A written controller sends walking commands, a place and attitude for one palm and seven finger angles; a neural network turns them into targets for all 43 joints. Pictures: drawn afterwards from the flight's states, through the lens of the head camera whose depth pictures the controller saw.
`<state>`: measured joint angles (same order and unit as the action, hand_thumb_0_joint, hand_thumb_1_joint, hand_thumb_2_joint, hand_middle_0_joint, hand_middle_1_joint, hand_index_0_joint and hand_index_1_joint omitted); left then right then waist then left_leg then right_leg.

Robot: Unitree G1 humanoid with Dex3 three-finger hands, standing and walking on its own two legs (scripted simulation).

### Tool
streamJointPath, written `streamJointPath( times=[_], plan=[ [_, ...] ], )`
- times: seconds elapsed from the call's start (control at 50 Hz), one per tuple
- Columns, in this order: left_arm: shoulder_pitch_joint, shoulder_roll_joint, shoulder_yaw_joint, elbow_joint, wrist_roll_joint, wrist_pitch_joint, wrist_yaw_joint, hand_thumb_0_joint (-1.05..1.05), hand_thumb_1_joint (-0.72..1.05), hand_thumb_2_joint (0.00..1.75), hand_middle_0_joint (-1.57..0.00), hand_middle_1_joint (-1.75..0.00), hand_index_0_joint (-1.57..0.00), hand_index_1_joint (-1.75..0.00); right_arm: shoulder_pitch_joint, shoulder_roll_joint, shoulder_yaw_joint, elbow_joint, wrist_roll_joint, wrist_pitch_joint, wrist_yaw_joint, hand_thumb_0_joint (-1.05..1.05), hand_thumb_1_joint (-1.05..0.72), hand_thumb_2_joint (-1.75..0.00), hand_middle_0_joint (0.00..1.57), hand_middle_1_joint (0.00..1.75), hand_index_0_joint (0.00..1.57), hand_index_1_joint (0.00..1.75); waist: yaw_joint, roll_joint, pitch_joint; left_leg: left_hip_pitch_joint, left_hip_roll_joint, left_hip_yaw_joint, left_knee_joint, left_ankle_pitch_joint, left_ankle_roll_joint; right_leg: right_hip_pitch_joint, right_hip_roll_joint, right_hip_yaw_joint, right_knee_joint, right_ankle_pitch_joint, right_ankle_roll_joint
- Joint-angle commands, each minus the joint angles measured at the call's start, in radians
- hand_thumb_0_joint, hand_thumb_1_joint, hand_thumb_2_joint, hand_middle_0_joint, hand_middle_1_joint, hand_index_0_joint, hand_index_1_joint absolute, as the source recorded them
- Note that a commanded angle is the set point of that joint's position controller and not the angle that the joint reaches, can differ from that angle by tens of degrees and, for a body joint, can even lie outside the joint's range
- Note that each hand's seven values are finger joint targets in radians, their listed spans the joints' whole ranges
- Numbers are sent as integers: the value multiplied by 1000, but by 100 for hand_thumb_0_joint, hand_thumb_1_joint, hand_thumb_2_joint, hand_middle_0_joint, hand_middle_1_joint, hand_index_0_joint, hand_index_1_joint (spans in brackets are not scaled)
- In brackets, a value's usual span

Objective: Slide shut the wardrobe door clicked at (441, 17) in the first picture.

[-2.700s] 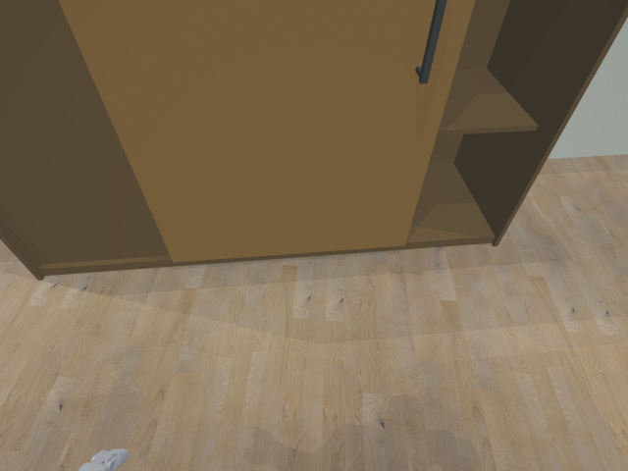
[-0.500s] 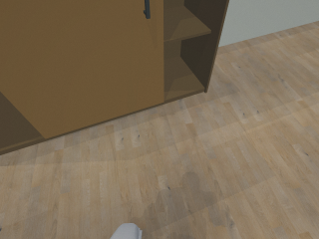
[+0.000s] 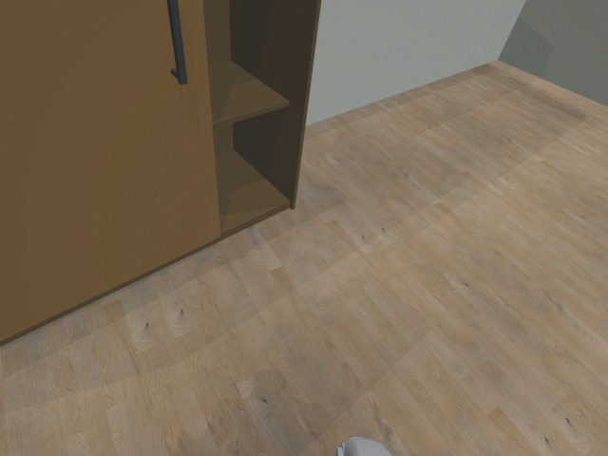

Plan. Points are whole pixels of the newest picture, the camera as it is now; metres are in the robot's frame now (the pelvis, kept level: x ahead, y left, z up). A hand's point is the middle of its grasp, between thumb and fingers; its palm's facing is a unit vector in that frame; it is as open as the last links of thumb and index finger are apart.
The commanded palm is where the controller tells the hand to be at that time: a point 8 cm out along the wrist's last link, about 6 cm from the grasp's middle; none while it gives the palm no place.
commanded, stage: walk to a spot facing it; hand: left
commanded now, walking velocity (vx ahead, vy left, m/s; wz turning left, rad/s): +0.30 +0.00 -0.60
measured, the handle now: (170, 14) +0.99 +0.41 +0.16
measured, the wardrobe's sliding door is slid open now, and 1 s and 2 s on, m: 0.40 0.40 0.40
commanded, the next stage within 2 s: turn to face it in 1.24 s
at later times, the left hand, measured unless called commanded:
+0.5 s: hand (290, 352) +0.35 +0.03 -0.19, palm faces -0.32 -0.93 -0.17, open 7.4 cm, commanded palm none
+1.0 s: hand (277, 319) +0.42 +0.07 -0.20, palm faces -0.31 -0.94 -0.12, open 7.4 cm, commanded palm none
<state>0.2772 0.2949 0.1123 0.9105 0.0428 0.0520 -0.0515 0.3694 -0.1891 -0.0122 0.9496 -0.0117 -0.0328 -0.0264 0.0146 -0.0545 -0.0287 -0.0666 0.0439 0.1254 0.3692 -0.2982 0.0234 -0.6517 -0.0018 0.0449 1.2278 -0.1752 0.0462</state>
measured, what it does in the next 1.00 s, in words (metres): walks ahead, turning right: right foot, then left foot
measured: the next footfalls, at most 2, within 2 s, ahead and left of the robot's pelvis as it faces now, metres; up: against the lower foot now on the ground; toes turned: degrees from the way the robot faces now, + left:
right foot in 0.36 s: +0.25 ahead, -0.19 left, +0.00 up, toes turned -22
left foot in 0.88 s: +0.54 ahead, -0.07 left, +0.00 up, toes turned -13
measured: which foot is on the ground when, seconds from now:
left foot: down 0.00-0.34, up 0.36-0.86, down 0.88-1.00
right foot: up 0.00-0.34, down 0.36-0.88, up 0.90-1.00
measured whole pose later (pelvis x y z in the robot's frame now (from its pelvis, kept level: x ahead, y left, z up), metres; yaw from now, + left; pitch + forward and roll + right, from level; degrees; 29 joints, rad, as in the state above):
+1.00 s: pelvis +0.42 -0.11 -0.02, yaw -25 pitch -3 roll -1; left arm 0.43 0.16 0.05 1.12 0.02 -0.02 0.00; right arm 0.17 -0.13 -0.02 0.95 -0.02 -0.07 0.01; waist 0.05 -0.05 0.05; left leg -0.29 0.06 0.21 0.59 -0.25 0.06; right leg -0.35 -0.02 -0.02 1.20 -0.40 -0.04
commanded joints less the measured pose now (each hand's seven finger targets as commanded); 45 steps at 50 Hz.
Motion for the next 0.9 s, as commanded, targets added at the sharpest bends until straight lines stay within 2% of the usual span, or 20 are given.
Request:
streamJointPath(
  times=[0.0, 0.14, 0.18, 0.22, 0.26, 0.3, 0.32, 0.34, 0.36, 0.38, 0.42, 0.5, 0.54, 0.66, 0.76, 0.78, 0.82, 0.84, 0.86, 0.88],
  plan=[
    [-97, -10, -11, -79, -4, -19, -8, 0, 90, 90, -20, -30, -20, -30, 74, -123, -34, -26, -1, -48, -17, 0, -90, -90, 20, 30, 20, 30, -24, 177, 180, 23, 232, -139, -187, 123, 23, -228, -49, -23, 35, 55, 11],
    [-272, -52, -39, -113, -12, -31, -21, 0, 90, 90, -20, -30, -20, -30, 203, -121, -36, 50, -15, -57, -19, 0, -90, -90, 20, 30, 20, 30, -79, 183, 204, 194, 300, -36, -146, 377, 105, -265, -103, -119, -236, -6, -10],
    [-339, -58, -45, -123, -15, -39, -21, 0, 90, 90, -20, -30, -20, -30, 234, -118, -40, 71, -22, -53, -17, 0, -90, -90, 20, 30, 20, 30, -108, 181, 203, 211, 305, -8, -129, 432, 105, -204, -86, -154, -350, -46, -30],
    [-341, -74, -49, -123, -18, -49, -20, 0, 90, 90, -20, -30, -20, -30, 219, -127, -44, 80, -23, -50, -15, 0, -90, -90, 20, 30, 20, 30, -93, 189, 194, 188, 303, 69, -84, 588, 89, -85, -59, -189, -479, -60, -63],
    [-223, -55, -42, -86, -19, -60, -11, 0, 90, 90, -20, -30, -20, -30, 184, -160, -56, 81, -18, -49, -12, 0, -90, -90, 20, 30, 20, 30, -36, 223, 111, 197, 306, 135, 67, 925, 73, 103, 6, -235, -542, -107, -106],
    [45, 10, -15, -4, -12, -80, 3, 0, 90, 90, -20, -30, -20, -30, 132, -185, -63, 61, -8, -44, -5, 0, -90, -90, 20, 30, 20, 30, 95, 172, -56, 73, 264, 181, 408, 918, 7, 506, 54, -248, -670, -10, -139],
    [181, 116, 11, 37, -8, -93, 15, 0, 90, 90, -20, -30, -20, -30, 158, -144, -56, 50, 10, -42, 12, 0, -90, -90, 20, 30, 20, 30, 146, 9, -194, -217, 214, 182, 698, 506, -38, 868, -123, -33, -699, 7, -200],
    [256, 207, 30, 48, -25, -97, 34, 0, 90, 90, -20, -30, -20, -30, 172, -68, -42, 15, 20, -47, 11, 0, -90, -90, 20, 30, 20, 30, 138, -174, -330, -515, 36, 85, 1039, -273, -87, 1058, -409, 512, -785, 103, -316],
    [224, 231, 38, 41, -44, -84, 44, 0, 90, 90, -20, -30, -20, -30, 58, -84, -48, -20, 19, -42, 6, 0, -90, -90, 20, 30, 20, 30, 139, -98, -277, -579, 55, -62, 1128, -264, -50, 967, -428, 559, -896, 50, -338],
    [133, 190, 28, 25, -42, -79, 47, 0, 90, 90, -20, -30, -20, -30, 25, -92, -54, -19, 17, -39, 10, 0, -90, -90, 20, 30, 20, 30, 99, -5, -162, -581, 101, -83, 1138, -147, -36, 821, -403, 469, -937, -98, -316],
    [10, 96, -9, 1, -38, -93, 51, 0, 90, 90, -20, -30, -20, -30, -9, -72, -53, 0, -3, -29, 10, 0, -90, -90, 20, 30, 20, 30, 29, 85, 16, -536, 151, -114, 1039, -28, -47, 511, -330, 311, -963, -26, -263],
    [-22, 34, -28, 27, -22, -122, 55, 0, 90, 90, -20, -30, -20, -30, 89, -20, -50, 38, -18, 8, 14, 0, -90, -90, 20, 30, 20, 30, -61, 21, 45, -452, 142, -93, 875, 28, -63, 336, -218, 100, -985, 148, -226],
    [-2, 7, -31, 39, -22, -128, 54, 0, 90, 90, -20, -30, -20, -30, 49, -24, -52, 23, -22, 11, 19, 0, -90, -90, 20, 30, 20, 30, -57, -45, 49, -493, 137, -86, 801, 78, -74, 362, -187, 81, -999, 130, -221],
    [113, 3, -43, 83, -24, -142, 60, 0, 90, 90, -20, -30, -20, -30, -200, -32, -45, -58, -17, -7, 43, 0, -90, -90, 20, 30, 20, 30, 6, -54, 101, -592, 116, -60, 530, 130, -80, 515, -192, 109, -982, 263, -237],
    [187, 21, -47, 114, -22, -139, 70, 0, 90, 90, -20, -30, -20, -30, -326, -28, -41, -89, -13, -22, 55, 0, -90, -90, 20, 30, 20, 30, 43, -56, 120, -504, 60, -21, 334, 96, -47, 607, -211, 123, -939, 405, -218],
    [181, 30, -44, 118, -20, -138, 72, 0, 90, 90, -20, -30, -20, -30, -308, -36, -43, -83, -11, -27, 53, 0, -90, -90, 20, 30, 20, 30, 29, -26, 110, -440, 47, -13, 287, 75, -37, 607, -220, 124, -902, 447, -217],
    [148, 41, -39, 117, -26, -140, 71, 0, 90, 90, -20, -30, -20, -30, -142, -65, -55, -29, -18, -36, 38, 0, -90, -90, 20, 30, 20, 30, -59, -8, 42, -178, -15, 26, 170, 127, -17, 551, -166, 65, -708, 595, -183],
    [139, 28, -39, 112, -34, -140, 69, 0, 90, 90, -20, -30, -20, -30, 18, -118, -69, 20, -22, -42, 27, 0, -90, -90, 20, 30, 20, 30, -124, 46, -50, 82, 46, -47, 127, 187, 10, 422, -124, 35, -505, 499, -148],
    [186, -30, -43, 102, -46, -137, 60, 0, 90, 90, -20, -30, -20, -30, 144, -237, -99, 49, -38, -48, 18, 0, -90, -90, 20, 30, 20, 30, -143, 288, -165, 326, 338, -403, 77, 210, 108, 173, 9, -80, -194, 39, -95],
    [167, -28, -51, 85, -42, -141, 58, 0, 90, 90, -20, -30, -20, -30, 184, -269, -98, 52, -20, -35, 16, 0, -90, -90, 20, 30, 20, 30, -137, 341, -167, 316, 466, -579, -62, 175, 169, 73, 38, -50, 31, -366, -92]
  ],
)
